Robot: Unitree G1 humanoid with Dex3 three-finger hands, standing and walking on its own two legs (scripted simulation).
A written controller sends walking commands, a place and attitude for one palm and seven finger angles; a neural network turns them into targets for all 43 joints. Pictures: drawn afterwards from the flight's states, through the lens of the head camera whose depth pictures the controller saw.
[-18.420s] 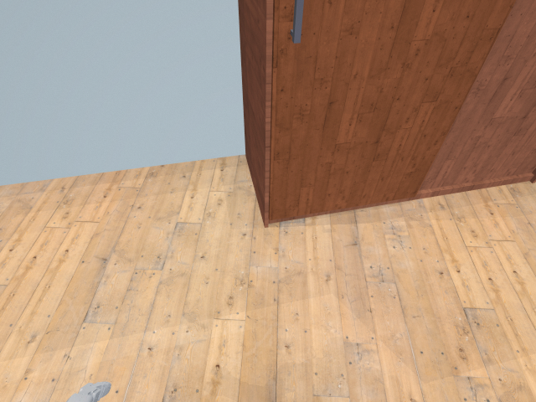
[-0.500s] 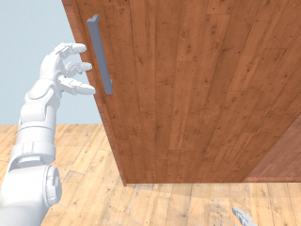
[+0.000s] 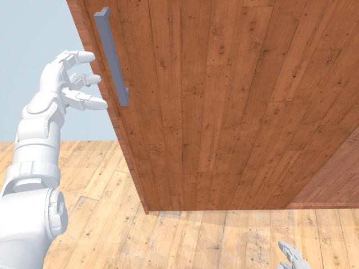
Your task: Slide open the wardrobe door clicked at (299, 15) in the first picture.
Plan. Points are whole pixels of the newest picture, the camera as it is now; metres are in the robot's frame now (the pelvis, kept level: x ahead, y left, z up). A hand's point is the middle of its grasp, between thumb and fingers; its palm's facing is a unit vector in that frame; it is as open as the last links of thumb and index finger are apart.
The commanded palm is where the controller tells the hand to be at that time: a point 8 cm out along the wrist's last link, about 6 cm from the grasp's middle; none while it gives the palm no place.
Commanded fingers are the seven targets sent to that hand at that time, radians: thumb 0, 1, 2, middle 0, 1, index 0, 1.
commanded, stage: move the hooked fingers beside the handle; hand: left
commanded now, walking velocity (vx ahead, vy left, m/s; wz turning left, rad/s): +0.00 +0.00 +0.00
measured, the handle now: (116, 61) +0.51 +0.16 +0.22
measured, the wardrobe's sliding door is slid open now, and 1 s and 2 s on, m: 0.00 0.00 0.00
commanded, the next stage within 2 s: feel for the door with the fingertips in 1.14 s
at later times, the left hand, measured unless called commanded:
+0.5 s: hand (86, 77) +0.43 +0.20 +0.22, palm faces +0.03 -1.00 -0.02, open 14.0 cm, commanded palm +0.41 +0.26 +0.21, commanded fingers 0.00 -0.50 0.30 -0.30 -1.20 -0.30 -1.20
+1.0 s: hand (87, 82) +0.43 +0.20 +0.21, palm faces +0.03 -1.00 -0.01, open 14.0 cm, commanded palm +0.41 +0.26 +0.21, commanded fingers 0.00 -0.50 0.30 -0.30 -1.20 -0.30 -1.20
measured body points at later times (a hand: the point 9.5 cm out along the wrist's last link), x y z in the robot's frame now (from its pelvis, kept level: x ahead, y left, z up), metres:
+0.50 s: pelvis +0.01 +0.00 +0.00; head +0.02 -0.01 +0.45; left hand +0.43 +0.26 +0.23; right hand +0.14 -0.25 -0.10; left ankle -0.02 +0.12 -0.74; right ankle +0.02 -0.11 -0.74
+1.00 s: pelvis +0.01 +0.00 +0.00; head +0.02 -0.01 +0.45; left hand +0.42 +0.26 +0.22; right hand +0.15 -0.24 -0.11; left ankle -0.02 +0.12 -0.74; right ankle +0.02 -0.11 -0.74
